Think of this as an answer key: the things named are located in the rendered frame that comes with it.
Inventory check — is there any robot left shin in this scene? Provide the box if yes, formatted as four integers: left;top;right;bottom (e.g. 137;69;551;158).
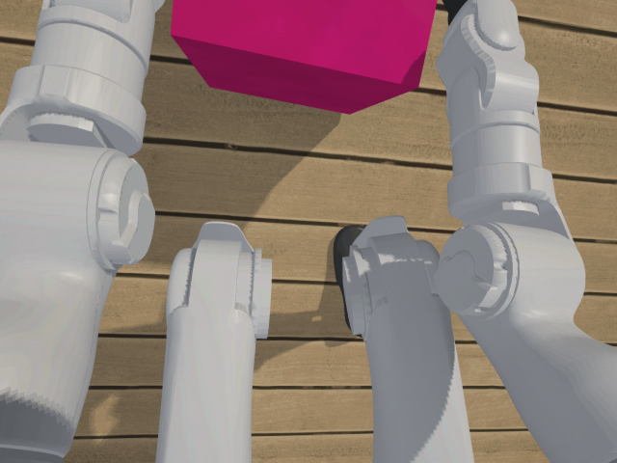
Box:
166;221;254;327

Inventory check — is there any robot right upper arm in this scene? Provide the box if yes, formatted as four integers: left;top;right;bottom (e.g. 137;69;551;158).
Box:
434;220;617;463

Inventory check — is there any robot right shin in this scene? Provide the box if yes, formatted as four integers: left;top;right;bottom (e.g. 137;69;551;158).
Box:
349;215;440;294

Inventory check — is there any robot shin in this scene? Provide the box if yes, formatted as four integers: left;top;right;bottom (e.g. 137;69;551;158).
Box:
166;221;254;327
349;215;440;294

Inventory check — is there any left robot forearm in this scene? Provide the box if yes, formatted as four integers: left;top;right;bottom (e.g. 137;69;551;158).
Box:
0;0;165;156

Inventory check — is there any carton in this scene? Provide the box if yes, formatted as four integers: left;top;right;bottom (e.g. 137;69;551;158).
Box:
171;0;438;115

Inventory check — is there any right robot hand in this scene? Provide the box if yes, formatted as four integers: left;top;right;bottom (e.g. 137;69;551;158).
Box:
443;0;468;26

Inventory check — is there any robot left upper arm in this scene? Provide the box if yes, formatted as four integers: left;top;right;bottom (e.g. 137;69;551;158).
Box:
0;140;155;463

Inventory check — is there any right robot forearm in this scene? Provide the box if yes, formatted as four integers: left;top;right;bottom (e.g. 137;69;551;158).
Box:
436;0;576;246

